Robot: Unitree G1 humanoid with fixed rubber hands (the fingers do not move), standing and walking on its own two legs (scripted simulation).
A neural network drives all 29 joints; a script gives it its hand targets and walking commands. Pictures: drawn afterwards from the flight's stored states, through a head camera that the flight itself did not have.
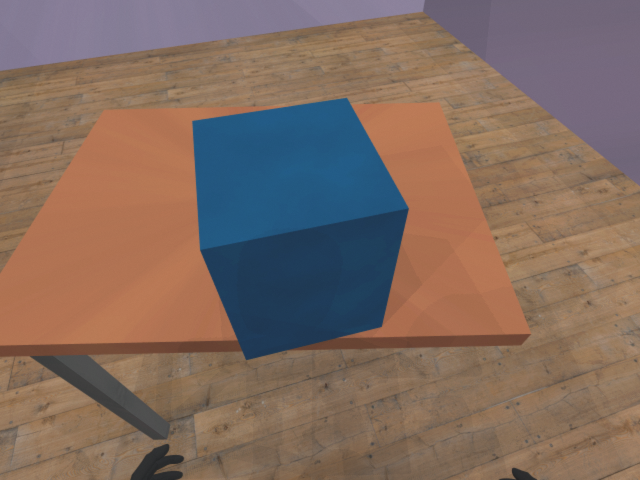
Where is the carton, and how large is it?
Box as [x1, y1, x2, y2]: [192, 98, 408, 359]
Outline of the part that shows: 346,98 192,121 200,250 246,359 381,326 408,208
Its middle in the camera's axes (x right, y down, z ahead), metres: -0.04 +0.00 +0.52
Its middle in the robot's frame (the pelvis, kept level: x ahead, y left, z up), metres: +0.40 +0.04 +0.08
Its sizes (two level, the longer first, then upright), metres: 0.210 0.200 0.250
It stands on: a table, 0.71 m high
